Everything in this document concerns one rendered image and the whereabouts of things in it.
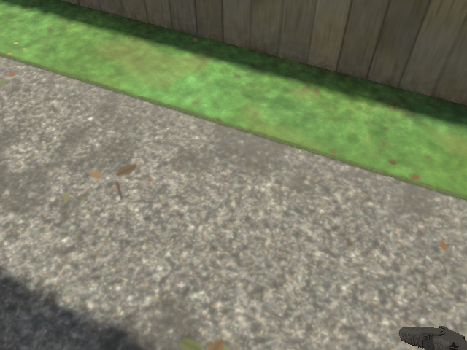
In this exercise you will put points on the robot right hand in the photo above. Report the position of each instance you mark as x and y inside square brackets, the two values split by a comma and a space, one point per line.
[431, 338]

